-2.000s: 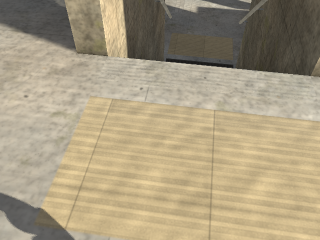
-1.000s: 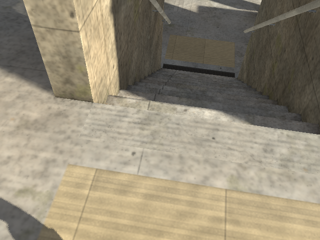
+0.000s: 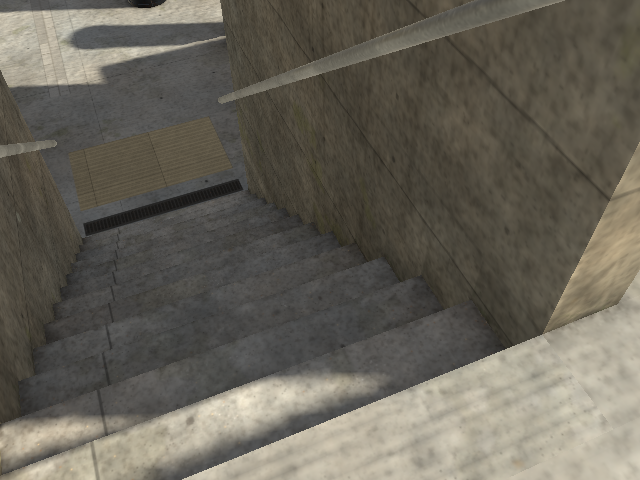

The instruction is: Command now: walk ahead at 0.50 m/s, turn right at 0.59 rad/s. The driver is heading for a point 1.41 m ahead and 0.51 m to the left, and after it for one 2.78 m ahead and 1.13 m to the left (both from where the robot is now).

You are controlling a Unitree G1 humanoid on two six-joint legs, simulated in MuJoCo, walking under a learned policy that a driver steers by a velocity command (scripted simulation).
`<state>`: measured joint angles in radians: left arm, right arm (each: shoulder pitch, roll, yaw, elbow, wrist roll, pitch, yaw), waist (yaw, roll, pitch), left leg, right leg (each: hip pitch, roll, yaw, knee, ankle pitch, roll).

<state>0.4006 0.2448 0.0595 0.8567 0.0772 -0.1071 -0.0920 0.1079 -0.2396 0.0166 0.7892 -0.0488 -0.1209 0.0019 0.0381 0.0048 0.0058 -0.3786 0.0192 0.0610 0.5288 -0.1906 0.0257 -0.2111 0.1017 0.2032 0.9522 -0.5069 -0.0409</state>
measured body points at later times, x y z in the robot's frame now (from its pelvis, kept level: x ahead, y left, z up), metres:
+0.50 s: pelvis +0.25 -0.02 +0.01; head +0.27 -0.02 +0.46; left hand +0.39 +0.24 -0.09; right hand +0.31 -0.26 -0.13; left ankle +0.15 +0.12 -0.65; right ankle +0.30 -0.11 -0.73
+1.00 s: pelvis +0.45 +0.08 -0.01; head +0.45 +0.09 +0.44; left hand +0.47 +0.36 -0.13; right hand +0.58 -0.15 -0.14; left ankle +0.41 +0.15 -0.73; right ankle +0.47 -0.08 -0.63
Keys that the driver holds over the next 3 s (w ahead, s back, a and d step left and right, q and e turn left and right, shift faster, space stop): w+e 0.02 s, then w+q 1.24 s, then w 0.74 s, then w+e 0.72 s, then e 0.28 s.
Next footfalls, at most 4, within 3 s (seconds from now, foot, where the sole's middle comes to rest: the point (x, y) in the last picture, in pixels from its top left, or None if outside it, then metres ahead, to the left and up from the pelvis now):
0.38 right None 0.34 -0.12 -0.77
0.84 left None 0.45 0.16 -0.77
1.34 right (318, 405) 0.73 0.08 -0.96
1.92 left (192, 393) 0.85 0.45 -1.15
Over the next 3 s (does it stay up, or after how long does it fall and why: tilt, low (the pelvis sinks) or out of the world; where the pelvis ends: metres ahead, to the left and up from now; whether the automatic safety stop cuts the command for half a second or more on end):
stays up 1.28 0.57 -0.76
